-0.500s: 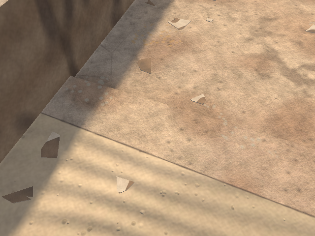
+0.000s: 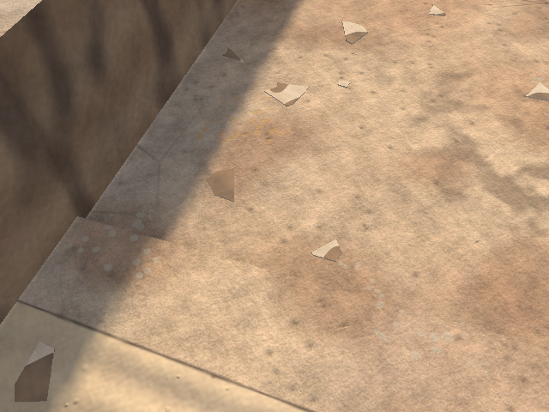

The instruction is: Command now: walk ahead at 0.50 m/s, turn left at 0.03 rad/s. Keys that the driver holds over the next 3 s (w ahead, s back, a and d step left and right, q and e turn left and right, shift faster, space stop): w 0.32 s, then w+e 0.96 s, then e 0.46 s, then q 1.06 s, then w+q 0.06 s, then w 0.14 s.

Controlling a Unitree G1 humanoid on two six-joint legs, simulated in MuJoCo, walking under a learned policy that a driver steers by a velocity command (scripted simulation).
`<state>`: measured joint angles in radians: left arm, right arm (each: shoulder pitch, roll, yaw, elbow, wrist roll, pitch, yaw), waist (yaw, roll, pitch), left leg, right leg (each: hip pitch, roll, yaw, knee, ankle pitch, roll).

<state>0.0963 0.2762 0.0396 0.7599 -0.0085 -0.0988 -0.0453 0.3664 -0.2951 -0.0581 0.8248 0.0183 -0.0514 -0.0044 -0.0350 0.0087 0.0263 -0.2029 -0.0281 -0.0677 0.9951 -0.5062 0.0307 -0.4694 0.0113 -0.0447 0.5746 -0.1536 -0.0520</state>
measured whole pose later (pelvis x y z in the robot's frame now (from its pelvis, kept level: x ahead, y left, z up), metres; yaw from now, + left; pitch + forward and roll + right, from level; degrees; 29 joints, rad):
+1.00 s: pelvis +0.53 -0.02 -0.01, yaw -19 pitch +1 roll +2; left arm 0.07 0.27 0.07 0.69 -0.02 -0.02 -0.05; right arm 0.31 -0.29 -0.09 0.90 0.02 -0.04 -0.02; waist -0.04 -0.02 0.05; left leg 0.06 0.09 0.29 0.52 -0.48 -0.05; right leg -0.51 -0.02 -0.06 0.61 -0.11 -0.11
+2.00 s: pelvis +0.86 -0.15 -0.02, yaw -46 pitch +0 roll -2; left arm 0.16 0.21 0.04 0.65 0.02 0.04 0.04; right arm 0.19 -0.27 -0.03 0.83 0.00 -0.02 0.03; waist -0.05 0.06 0.03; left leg -0.27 0.07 0.03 0.43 -0.16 0.00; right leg -0.36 -0.01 0.00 0.72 -0.15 -0.03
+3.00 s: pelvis +0.90 -0.19 -0.02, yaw -13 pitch +4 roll +0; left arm 0.21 0.28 0.09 0.66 0.01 -0.04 0.02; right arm 0.18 -0.27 -0.07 0.73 0.01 0.01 -0.01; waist -0.02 -0.01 0.00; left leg -0.32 -0.08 -0.11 0.45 -0.20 0.05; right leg -0.53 -0.04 0.05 0.83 -0.32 0.05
